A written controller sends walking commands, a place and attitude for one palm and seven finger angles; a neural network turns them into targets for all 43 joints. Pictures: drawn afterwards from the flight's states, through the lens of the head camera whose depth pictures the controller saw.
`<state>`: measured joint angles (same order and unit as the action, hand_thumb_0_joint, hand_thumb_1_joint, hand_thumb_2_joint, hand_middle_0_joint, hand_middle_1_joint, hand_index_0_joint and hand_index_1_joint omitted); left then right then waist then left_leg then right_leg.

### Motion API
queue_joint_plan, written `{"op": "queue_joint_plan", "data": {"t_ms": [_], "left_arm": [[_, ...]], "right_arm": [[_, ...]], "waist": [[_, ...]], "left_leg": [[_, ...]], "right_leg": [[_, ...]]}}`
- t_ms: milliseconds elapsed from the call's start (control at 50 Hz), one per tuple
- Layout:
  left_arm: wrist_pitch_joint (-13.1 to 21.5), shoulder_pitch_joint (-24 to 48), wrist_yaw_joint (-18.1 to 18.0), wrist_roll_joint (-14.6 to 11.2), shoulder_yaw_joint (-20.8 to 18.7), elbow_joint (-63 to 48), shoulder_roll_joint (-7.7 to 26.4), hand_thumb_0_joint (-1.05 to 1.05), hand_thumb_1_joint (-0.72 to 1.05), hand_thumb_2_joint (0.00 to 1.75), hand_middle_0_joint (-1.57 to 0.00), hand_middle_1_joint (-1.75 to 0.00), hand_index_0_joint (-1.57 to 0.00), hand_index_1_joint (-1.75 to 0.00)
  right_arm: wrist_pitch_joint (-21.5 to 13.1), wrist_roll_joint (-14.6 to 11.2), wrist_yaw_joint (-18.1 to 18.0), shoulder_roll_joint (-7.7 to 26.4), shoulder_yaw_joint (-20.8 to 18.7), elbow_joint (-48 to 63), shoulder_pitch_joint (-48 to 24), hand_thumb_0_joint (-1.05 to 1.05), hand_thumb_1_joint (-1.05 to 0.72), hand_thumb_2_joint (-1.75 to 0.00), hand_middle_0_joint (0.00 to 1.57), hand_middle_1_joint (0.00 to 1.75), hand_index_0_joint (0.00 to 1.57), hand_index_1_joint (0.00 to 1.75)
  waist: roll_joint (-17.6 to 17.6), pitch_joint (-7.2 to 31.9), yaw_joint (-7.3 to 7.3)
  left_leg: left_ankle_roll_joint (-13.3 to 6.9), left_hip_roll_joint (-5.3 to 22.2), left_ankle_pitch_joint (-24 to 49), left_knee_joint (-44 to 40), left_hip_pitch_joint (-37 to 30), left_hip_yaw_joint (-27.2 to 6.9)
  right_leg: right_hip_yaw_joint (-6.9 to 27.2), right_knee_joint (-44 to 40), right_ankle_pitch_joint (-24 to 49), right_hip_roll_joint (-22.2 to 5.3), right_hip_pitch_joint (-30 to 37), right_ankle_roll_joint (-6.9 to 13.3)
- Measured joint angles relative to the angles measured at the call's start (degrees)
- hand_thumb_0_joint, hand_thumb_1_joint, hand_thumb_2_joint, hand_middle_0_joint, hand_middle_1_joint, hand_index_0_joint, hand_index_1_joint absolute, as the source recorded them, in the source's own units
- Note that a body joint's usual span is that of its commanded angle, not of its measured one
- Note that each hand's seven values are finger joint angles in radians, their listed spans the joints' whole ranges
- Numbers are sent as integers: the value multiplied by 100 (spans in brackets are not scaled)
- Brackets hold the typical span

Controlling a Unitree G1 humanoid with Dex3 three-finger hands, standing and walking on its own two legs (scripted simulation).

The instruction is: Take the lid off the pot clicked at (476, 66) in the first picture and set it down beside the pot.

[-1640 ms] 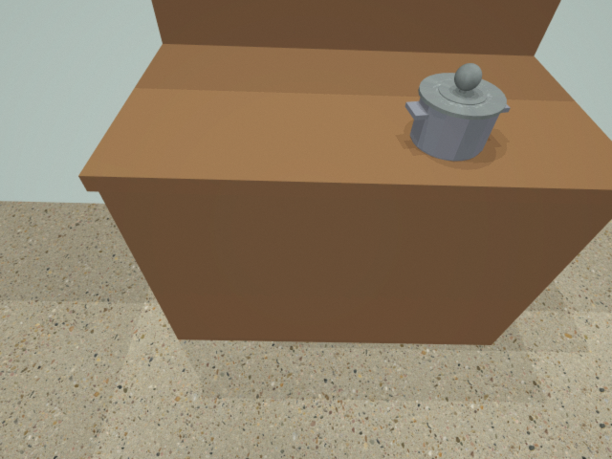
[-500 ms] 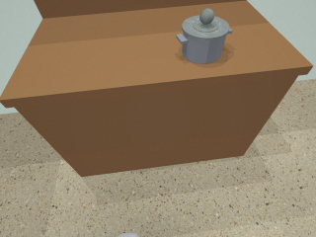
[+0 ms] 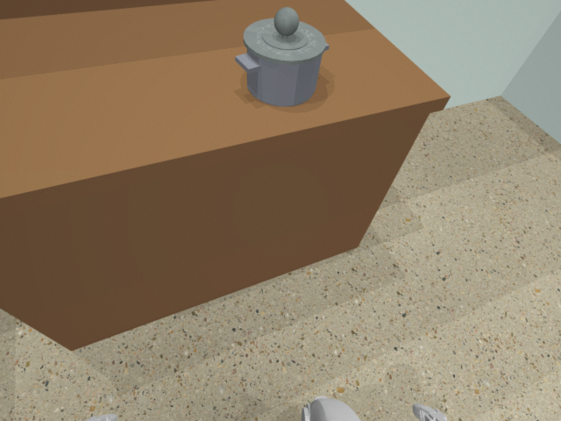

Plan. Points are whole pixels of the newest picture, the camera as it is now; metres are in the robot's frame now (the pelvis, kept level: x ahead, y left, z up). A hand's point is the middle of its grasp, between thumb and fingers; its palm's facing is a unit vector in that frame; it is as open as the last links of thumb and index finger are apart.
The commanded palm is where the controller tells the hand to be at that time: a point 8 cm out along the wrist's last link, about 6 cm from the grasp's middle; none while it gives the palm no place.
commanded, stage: walk to a spot facing it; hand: left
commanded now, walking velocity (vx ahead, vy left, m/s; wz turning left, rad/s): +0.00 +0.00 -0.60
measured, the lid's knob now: (286, 21) +0.79 +0.08 +0.15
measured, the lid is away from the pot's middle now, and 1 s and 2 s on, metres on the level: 0.00 0.00 0.00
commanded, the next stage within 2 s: none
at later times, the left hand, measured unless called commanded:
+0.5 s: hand (216, 378) +0.19 +0.12 -0.16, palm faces -0.34 -0.91 -0.23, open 7.4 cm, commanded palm none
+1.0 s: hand (237, 366) +0.22 +0.09 -0.16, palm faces -0.59 -0.77 -0.23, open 7.4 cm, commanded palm none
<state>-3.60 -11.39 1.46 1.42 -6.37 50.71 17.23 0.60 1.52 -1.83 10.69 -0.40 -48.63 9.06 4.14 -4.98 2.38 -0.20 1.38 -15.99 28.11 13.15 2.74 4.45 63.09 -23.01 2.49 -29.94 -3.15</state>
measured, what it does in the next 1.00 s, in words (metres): steps on the spot, turning right: right foot, then left foot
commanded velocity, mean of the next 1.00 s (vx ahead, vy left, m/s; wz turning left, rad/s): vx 0.00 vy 0.00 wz -0.60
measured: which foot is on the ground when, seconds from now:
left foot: down 0.00-0.26, up 0.28-0.60, down 0.62-1.00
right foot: up 0.00-0.24, down 0.26-0.62, up 0.64-1.00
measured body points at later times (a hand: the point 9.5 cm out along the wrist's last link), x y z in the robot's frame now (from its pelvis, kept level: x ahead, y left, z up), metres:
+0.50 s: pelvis +0.02 -0.03 +0.00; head +0.07 -0.05 +0.44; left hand +0.21 +0.16 -0.14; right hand -0.03 -0.30 -0.15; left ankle +0.06 +0.11 -0.69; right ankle -0.01 -0.13 -0.74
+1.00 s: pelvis +0.02 -0.03 -0.01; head +0.06 -0.06 +0.44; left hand +0.25 +0.13 -0.15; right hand -0.09 -0.26 -0.15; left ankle +0.09 +0.08 -0.74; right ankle -0.05 -0.13 -0.73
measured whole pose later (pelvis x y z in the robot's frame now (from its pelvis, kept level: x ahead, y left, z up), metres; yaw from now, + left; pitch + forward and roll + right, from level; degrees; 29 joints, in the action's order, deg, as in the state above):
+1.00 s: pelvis +0.02 -0.03 -0.01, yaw -38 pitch +0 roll +0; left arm -4.3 -10.7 2.4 1.1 -4.1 51.1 13.6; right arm 0.9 1.6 -0.5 11.9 -2.4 -50.8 13.9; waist -0.4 -5.2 -0.5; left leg 2.1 9.7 -18.0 32.7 13.1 15.2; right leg -4.2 38.7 -21.2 -2.6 -18.9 -2.5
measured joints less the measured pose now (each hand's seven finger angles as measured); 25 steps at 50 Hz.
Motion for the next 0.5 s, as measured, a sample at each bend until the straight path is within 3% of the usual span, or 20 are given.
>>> {"op": "queue_joint_plan", "data": {"t_ms": [60,140,200,260,300,360,500], "left_arm": [[-36,57,42,-22,27,-14,14,1,91,90,-20,-30,-20,-30],[-101,186,81,-41,109,5,-57,1,91,90,-19,-30,-20,-30],[-85,319,112,-46,180,-11,-142,1,91,90,-19,-30,-20,-30],[59,434,114,-29,246,-81,-203,1,91,90,-20,-30,-20,-30],[150,531,30,-61,295,-117,-305,1,91,90,-20,-30,-20,-30],[143,537,-79,-76,318,-186,-429,1,91,90,-20,-30,-20,-30],[94,389,-100,-42,361,-127,-508,1,90,90,-20,-30,-20,-30]], "right_arm": [[-3,4,-2,7,7,-96,217,0,-90,-90,20,30,20,30],[-14,13,25,78,-46,-206,468,0,-90,-90,20,30,20,30],[2,24,53,190,-121,-301,613,0,-90,-90,20,30,20,30],[40,-10,77,341,-200,-376,794,0,-90,-90,20,30,20,30],[180,-32,52,457,-251,-484,758,0,-91,-90,20,30,20,30],[302,-38,15,519,-295,-593,638,1,-91,-90,20,30,20,30],[218,-47,37,367,-273,-410,369,1,-91,-90,20,30,19,30]], "waist": [[-79,-16,-59],[-216,-70,-205],[-337,-120,-326],[-471,-132,-420],[-621,-220,-493],[-640,-246,-491],[-458,-96,-441]], "left_leg": [[-3,118,41,-180,-160,225],[57,292,-29,-199,-272,539],[156,456,-206,32,-246,775],[286,695,-569,821,46,902],[323,705,-1210,2058,572,479],[369,562,-1218,3183,1147,86],[478,341,-843,2528,1270,-33]], "right_leg": [[-249,2,35,-248,-6,-92],[-517,-1036,-83,-470,361,-81],[-664,-1931,-87,-480,760,37],[-760,-2964,684,-383,1256,296],[-756,-2799,599,-255,1202,451],[-585,-2972,580,-141,1298,510],[-76,-3344,818,13,1444,488]]}}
